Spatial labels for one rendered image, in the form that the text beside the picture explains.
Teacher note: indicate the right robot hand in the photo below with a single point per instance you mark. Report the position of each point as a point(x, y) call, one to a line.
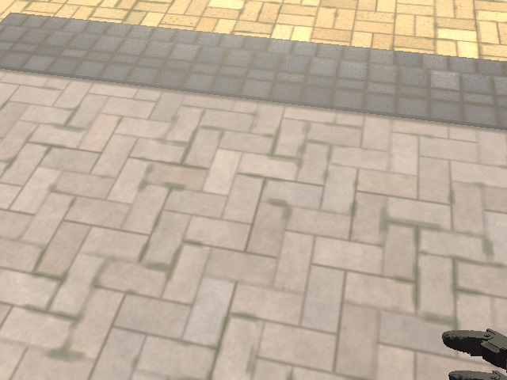
point(491, 345)

